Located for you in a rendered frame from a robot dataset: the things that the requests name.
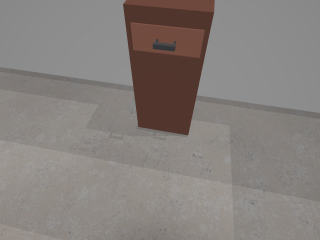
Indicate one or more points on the handle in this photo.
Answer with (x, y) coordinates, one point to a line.
(164, 46)

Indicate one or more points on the drawer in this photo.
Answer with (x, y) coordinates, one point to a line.
(188, 40)

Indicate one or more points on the cabinet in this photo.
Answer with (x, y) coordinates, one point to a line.
(166, 85)

